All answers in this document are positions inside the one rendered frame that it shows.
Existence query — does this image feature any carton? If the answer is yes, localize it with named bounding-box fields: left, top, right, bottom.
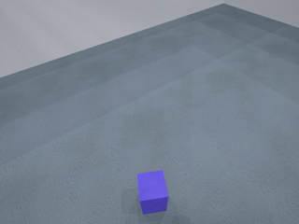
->
left=137, top=170, right=168, bottom=215

